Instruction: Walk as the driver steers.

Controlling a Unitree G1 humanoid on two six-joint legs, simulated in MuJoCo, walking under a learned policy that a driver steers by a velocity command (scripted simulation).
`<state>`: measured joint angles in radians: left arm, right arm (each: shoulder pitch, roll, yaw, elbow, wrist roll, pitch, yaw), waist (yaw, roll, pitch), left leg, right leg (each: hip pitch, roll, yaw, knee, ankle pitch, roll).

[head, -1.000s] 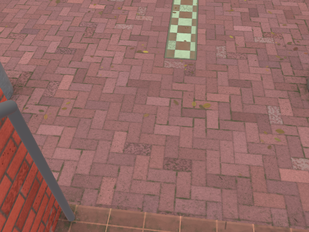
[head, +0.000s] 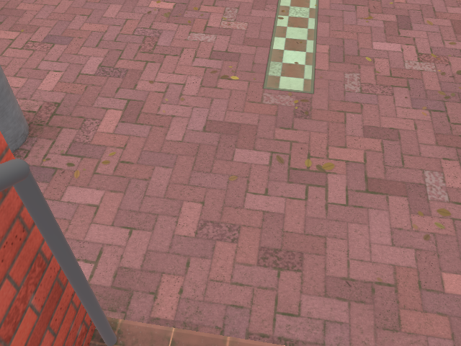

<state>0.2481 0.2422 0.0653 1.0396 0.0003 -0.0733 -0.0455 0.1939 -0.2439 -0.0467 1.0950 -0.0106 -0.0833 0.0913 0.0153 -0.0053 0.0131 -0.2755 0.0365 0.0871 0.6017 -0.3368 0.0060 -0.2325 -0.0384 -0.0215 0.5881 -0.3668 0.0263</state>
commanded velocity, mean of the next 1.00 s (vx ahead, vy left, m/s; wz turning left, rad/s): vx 0.23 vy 0.00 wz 0.00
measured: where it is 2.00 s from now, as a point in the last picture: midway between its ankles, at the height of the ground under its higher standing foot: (208, 323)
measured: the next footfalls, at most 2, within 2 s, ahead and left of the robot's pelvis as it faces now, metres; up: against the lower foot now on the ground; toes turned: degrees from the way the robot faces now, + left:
left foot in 0.68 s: +0.14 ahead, +0.13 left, +0.00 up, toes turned +3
right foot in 1.00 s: +0.28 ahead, -0.03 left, -0.17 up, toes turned -2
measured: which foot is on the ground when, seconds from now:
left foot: down 0.00-0.46, up 0.48-0.66, down 0.68-0.96, up 0.98-1.00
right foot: down 0.00-0.70, up 0.72-0.98, down 1.00-1.00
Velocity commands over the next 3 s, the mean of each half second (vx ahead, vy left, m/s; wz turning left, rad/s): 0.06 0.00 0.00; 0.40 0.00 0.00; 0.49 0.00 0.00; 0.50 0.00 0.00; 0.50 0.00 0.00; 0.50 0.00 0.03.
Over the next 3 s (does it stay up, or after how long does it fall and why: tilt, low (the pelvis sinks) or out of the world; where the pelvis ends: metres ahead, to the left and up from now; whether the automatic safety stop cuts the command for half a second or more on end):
stays up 1.39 0.12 -0.49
